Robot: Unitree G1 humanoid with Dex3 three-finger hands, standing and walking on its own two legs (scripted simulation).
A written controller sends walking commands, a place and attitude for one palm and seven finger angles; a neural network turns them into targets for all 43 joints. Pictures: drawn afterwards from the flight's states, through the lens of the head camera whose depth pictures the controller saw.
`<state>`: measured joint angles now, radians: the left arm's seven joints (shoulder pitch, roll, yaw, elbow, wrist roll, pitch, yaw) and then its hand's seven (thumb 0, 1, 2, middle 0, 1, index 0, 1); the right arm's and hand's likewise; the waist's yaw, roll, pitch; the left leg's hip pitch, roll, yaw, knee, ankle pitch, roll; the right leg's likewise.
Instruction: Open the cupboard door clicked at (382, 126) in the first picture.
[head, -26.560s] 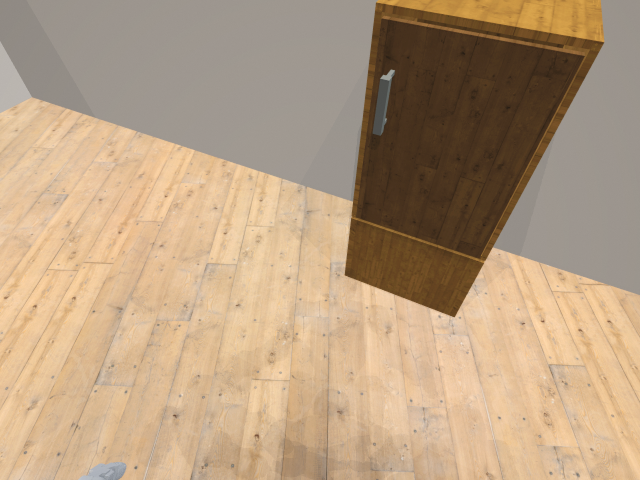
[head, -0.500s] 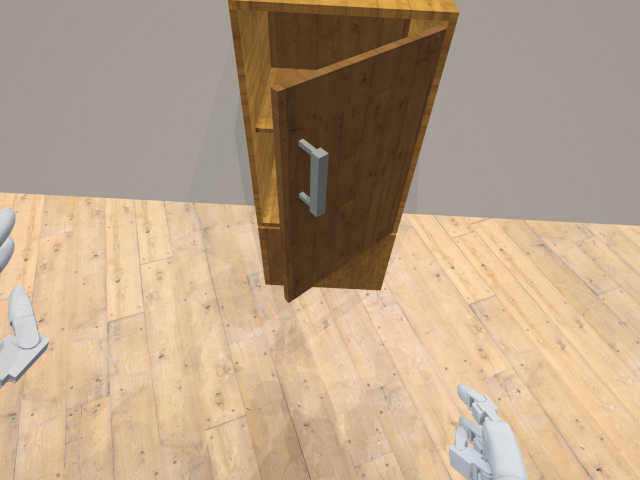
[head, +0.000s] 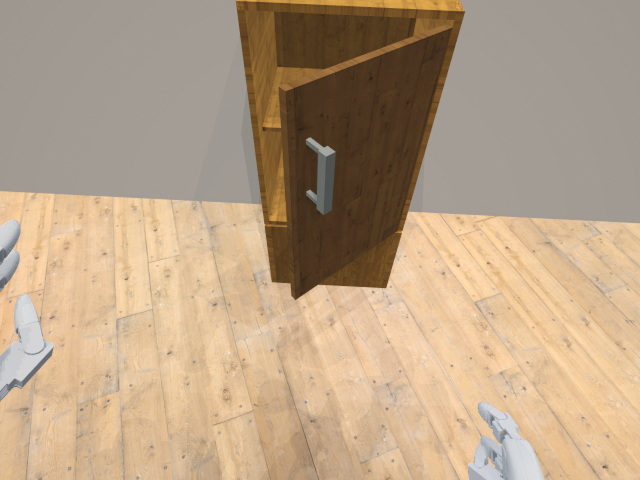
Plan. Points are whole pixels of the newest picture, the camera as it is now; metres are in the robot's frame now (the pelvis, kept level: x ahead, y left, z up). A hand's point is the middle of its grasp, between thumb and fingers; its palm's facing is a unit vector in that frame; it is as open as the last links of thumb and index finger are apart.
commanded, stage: let the arm hang, fingers relaxed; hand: left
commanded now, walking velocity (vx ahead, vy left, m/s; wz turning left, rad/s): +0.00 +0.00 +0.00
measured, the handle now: (318, 176) +0.61 +0.04 +0.01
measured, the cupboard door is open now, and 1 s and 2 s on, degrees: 42 42 42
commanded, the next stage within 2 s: look to check the result in 1.14 s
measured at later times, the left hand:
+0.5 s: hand out of the picture -0.06 +0.17 -0.18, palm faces +0.06 -0.98 -0.19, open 7.1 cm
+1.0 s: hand out of the picture +0.00 +0.14 -0.18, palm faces +0.07 -0.98 -0.18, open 7.3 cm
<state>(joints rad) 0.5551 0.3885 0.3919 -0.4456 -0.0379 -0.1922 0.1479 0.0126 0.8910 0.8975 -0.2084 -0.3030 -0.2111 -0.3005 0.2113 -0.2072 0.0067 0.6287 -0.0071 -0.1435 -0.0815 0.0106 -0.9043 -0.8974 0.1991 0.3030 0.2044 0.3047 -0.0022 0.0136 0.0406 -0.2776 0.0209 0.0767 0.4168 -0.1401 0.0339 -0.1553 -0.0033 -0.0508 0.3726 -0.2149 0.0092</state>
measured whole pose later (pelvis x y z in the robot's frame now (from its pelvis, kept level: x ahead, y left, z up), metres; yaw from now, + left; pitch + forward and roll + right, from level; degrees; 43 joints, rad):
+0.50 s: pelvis -0.01 -0.01 +0.00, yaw +2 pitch -1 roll -1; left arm 0.34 0.18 0.01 1.12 0.01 0.02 0.02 0.00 0.97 0.90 -0.20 -0.30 -0.20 -0.30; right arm 0.28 -0.18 0.01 1.11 -0.02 0.04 -0.01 0.01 -0.91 -0.90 0.20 0.30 0.20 0.30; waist 0.00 0.00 0.08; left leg -0.30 0.01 0.04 0.46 -0.14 0.02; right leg -0.18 -0.01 -0.09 0.45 -0.26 -0.01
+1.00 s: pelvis +0.00 -0.02 +0.00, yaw +2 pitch -2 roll +0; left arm 0.27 0.12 0.02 1.14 0.01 0.00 0.04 0.01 0.93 0.90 -0.20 -0.30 -0.20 -0.30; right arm 0.28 -0.12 -0.01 1.15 -0.03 0.02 -0.03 0.01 -0.92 -0.90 0.20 0.30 0.20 0.30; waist -0.02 0.01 0.04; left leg -0.26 0.00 0.05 0.44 -0.15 0.02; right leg -0.15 -0.02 -0.08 0.46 -0.28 -0.01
